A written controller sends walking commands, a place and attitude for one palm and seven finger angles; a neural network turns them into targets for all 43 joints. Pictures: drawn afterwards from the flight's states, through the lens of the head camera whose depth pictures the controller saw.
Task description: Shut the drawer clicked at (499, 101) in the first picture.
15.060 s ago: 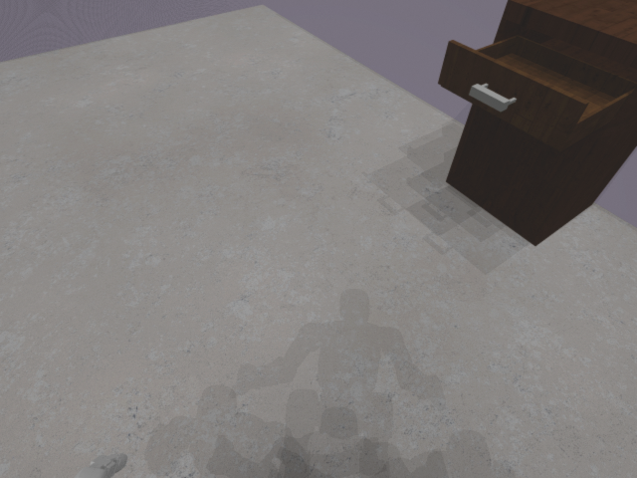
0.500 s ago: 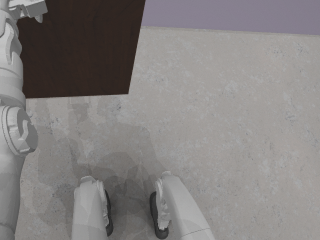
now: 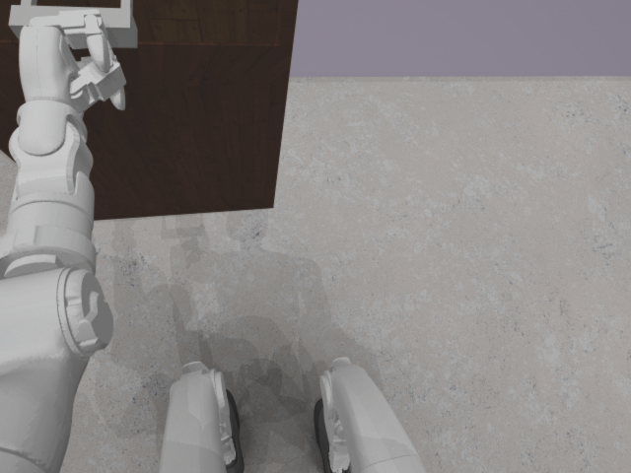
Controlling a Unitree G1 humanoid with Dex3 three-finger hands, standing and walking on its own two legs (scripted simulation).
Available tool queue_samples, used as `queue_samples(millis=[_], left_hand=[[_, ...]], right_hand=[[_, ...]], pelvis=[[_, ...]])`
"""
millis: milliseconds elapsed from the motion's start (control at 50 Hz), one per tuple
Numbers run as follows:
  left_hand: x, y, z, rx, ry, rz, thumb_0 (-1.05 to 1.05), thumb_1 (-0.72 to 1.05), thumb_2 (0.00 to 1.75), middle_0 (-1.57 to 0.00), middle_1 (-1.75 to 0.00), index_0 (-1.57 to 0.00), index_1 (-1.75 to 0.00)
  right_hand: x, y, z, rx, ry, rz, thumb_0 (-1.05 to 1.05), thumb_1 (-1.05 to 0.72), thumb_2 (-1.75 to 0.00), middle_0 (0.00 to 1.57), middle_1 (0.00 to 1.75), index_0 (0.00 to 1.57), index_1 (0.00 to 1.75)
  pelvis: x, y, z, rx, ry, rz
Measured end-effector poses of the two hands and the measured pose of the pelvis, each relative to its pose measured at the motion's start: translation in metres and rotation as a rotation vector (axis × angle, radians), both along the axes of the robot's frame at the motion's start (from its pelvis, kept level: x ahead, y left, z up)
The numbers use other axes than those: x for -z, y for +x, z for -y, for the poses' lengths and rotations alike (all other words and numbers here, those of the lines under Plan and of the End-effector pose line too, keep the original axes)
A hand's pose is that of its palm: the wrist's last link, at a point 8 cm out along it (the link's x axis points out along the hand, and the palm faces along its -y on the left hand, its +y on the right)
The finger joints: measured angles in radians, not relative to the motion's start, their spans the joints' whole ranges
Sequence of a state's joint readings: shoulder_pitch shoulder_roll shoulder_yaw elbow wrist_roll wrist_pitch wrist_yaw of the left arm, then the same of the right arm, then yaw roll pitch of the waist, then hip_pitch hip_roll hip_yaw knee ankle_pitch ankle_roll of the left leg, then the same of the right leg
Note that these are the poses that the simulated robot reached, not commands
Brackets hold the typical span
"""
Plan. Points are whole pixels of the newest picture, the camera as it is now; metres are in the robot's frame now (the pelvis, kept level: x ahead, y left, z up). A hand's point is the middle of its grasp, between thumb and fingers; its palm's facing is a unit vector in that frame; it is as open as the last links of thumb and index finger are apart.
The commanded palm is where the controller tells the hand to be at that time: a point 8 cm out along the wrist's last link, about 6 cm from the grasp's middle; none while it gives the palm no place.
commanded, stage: draw the hand back to the body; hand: left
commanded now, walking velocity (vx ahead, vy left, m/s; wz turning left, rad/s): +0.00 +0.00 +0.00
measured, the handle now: (78, 11) +0.65 +0.21 +0.05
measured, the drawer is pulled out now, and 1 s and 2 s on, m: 0.00 0.00 0.00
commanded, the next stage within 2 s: step back with the hand held close in 1.38 s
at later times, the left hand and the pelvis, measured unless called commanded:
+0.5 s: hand (5, 139) +0.41 +0.19 +0.16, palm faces +0.02 -1.00 -0.05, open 3.3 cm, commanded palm +0.37 +0.25 +0.18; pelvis +0.05 -0.01 +0.10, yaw +5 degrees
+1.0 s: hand out of the picture +0.28 +0.23 +0.27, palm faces +0.36 -0.87 -0.32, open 3.2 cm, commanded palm +0.22 +0.27 +0.29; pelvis +0.06 -0.01 +0.16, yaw +4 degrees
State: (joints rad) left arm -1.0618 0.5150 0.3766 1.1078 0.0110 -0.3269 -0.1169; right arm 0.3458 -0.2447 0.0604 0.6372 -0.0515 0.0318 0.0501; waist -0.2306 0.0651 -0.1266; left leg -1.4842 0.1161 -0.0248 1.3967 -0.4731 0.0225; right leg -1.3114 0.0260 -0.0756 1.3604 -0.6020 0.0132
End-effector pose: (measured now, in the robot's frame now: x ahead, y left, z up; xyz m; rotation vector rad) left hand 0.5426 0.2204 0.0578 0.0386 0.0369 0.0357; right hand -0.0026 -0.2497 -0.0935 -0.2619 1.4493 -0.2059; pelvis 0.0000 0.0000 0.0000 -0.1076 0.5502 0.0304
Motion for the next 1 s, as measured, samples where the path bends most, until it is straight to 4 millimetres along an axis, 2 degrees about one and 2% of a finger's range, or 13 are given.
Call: queue_samples(millis=[100,180,320,440,520,580,700,820,1000], left_hand=[[-0.007,-0.008,-0.006,-0.005,0.009,0.038,0.01,0.86,0.90,-1.40,-1.59,-1.40,-1.60],[-0.025,-0.038,-0.014,0.004,0.035,0.042,0.02,0.88,0.90,-1.39,-1.59,-1.40,-1.60],[-0.064,-0.101,-0.028,-0.019,0.014,0.009,0.02,0.89,0.90,-1.40,-1.59,-1.40,-1.60],[-0.096,-0.137,-0.030,-0.001,0.007,0.049,0.01,0.90,0.90,-1.40,-1.60,-1.40,-1.60],[-0.113,-0.163,-0.028,0.024,0.008,0.058,0.01,0.90,0.90,-1.40,-1.60,-1.40,-1.60],[-0.125,-0.184,-0.027,-0.030,0.099,0.013,0.01,0.90,0.90,-1.40,-1.60,-1.40,-1.60],[-0.151,-0.224,-0.035,-0.180,0.206,-0.066,0.01,0.89,0.90,-1.40,-1.59,-1.40,-1.60],[-0.187,-0.254,-0.048,-0.287,0.252,-0.040,0.01,0.89,0.90,-1.40,-1.59,-1.40,-1.60],[-0.227,-0.300,-0.047,-0.337,0.305,0.029,0.01,0.89,0.90,-1.40,-1.59,-1.40,-1.60]], right_hand=[[-0.002,0.019,0.006,0.015,0.009,0.021,0.00,-0.91,-0.90,0.20,0.30,0.20,0.30],[-0.014,0.045,0.004,0.028,0.051,0.063,0.00,-0.91,-0.90,0.20,0.30,0.20,0.30],[-0.054,0.115,0.003,-0.062,0.072,0.226,0.00,-0.91,-0.90,0.20,0.30,0.20,0.30],[-0.088,0.179,0.006,-0.143,0.050,0.413,0.00,-0.91,-0.90,0.20,0.30,0.20,0.30],[-0.110,0.211,0.002,-0.173,0.054,0.536,0.00,-0.91,-0.90,0.20,0.30,0.20,0.30],[-0.125,0.228,-0.006,-0.172,0.057,0.588,0.00,-0.91,-0.90,0.20,0.30,0.20,0.30],[-0.149,0.253,-0.029,-0.195,0.085,0.656,0.01,-0.91,-0.90,0.20,0.30,0.20,0.30],[-0.164,0.267,-0.045,-0.241,0.124,0.699,0.01,-0.90,-0.90,0.20,0.30,0.20,0.30],[-0.173,0.272,-0.046,-0.276,0.141,0.733,0.01,-0.90,-0.90,0.20,0.30,0.21,0.30]], pelvis=[[-0.006,0.011,0.003,0.005,0.012,0.009],[-0.027,0.021,0.004,0.005,0.031,0.048],[-0.069,0.041,0.007,-0.030,0.051,0.150],[-0.088,0.050,0.007,-0.058,0.063,0.242],[-0.098,0.053,0.006,-0.061,0.073,0.297],[-0.108,0.054,0.006,-0.048,0.089,0.345],[-0.131,0.056,0.006,-0.044,0.110,0.433],[-0.145,0.060,0.007,-0.048,0.123,0.507],[-0.156,0.065,0.010,-0.045,0.132,0.575]])
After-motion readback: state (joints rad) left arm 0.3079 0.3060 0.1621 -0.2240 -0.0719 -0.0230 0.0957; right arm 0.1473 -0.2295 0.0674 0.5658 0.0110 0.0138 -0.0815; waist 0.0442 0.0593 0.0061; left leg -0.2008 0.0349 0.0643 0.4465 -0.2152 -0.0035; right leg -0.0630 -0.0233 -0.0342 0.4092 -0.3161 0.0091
